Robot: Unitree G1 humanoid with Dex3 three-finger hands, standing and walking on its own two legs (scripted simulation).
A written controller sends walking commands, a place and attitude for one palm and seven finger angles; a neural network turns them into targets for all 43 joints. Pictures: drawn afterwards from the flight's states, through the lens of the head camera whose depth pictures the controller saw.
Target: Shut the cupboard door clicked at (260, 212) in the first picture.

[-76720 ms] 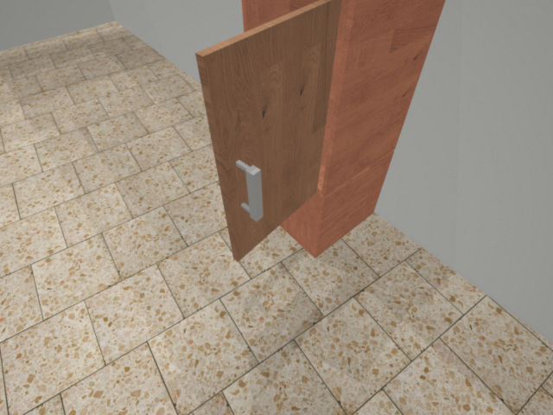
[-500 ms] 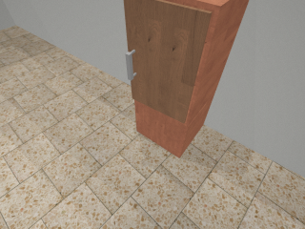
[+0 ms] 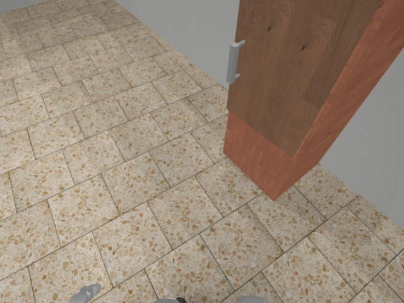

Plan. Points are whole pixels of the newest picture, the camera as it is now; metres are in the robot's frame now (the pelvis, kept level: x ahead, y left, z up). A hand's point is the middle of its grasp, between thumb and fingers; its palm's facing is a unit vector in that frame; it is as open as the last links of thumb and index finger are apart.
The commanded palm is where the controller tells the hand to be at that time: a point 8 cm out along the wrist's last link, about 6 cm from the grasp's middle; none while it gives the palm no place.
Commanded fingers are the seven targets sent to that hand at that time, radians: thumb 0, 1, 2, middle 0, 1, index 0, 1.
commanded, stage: walk to a spot facing it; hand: left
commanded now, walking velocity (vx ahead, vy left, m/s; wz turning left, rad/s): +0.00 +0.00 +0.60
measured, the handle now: (236, 62) +0.88 -0.10 -0.07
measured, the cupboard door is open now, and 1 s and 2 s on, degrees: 4 4 4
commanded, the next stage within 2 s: none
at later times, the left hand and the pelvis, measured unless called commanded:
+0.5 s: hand out of the picture -0.04 +0.18 -0.19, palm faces +0.37 -0.88 -0.28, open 7.4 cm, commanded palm none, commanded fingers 0.00 0.90 0.90 -0.20 -0.30 -0.20 -0.30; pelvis +0.01 -0.03 -0.02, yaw +20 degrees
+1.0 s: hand out of the picture -0.04 +0.13 -0.17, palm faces +0.64 -0.73 -0.25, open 7.4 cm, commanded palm none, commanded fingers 0.00 0.90 0.90 -0.20 -0.30 -0.20 -0.30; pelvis +0.03 -0.06 -0.01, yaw +40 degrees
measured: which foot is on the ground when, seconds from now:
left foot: down 0.00-0.10, up 0.12-0.42, down 0.44-0.70, up 0.72-1.00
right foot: up 0.00-0.08, down 0.10-0.44, up 0.46-0.70, down 0.72-1.00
